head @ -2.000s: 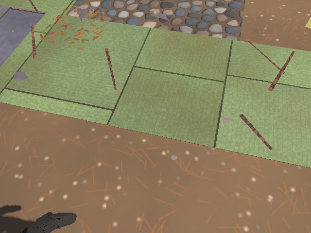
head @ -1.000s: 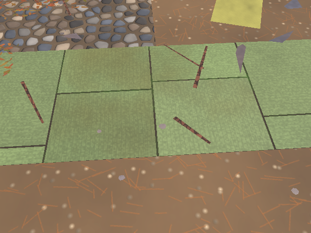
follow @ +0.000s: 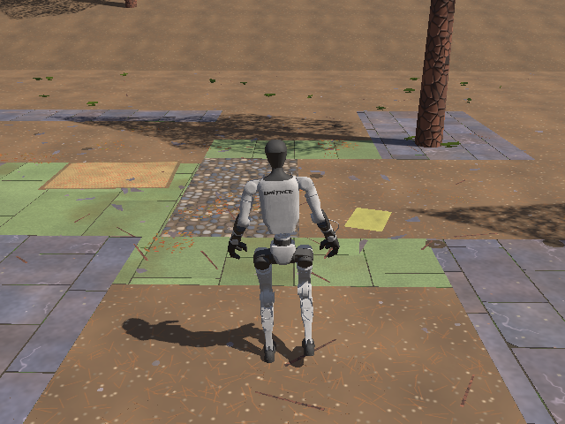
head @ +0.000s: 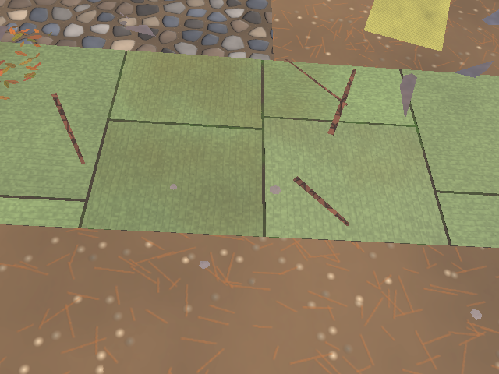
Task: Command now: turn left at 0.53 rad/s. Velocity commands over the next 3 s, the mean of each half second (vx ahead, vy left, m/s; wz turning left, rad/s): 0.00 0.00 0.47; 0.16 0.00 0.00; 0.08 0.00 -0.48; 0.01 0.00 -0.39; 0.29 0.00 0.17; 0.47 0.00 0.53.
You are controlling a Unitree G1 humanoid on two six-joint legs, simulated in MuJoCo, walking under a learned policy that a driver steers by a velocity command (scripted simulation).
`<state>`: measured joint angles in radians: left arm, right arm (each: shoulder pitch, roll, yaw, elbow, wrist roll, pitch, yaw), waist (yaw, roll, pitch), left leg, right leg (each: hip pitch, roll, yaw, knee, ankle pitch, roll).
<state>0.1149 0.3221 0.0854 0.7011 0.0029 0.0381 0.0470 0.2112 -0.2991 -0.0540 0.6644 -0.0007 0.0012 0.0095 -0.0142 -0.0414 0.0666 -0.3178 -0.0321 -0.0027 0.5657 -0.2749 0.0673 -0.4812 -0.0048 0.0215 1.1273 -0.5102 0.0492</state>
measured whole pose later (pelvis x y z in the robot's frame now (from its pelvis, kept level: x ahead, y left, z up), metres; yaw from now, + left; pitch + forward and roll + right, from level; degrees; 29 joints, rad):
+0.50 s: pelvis +0.03 -0.03 +0.00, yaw +15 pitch +1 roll -1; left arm 0.15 0.29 0.07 0.73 0.01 -0.02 0.01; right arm 0.15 -0.31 -0.05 0.62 0.00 0.04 -0.02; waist 0.00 0.03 0.03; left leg -0.30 -0.14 -0.24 0.58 -0.31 0.04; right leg -0.25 0.03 0.07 0.48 -0.24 0.00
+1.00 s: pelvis +0.08 -0.01 +0.01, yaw +12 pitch +1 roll +0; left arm 0.19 0.31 0.05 0.72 -0.02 -0.04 -0.03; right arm 0.38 -0.26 -0.05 0.76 -0.01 -0.04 -0.02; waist -0.05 -0.04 0.03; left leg -0.01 0.00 0.02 0.30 -0.31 0.00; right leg -0.55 -0.03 0.02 0.89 -0.31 -0.01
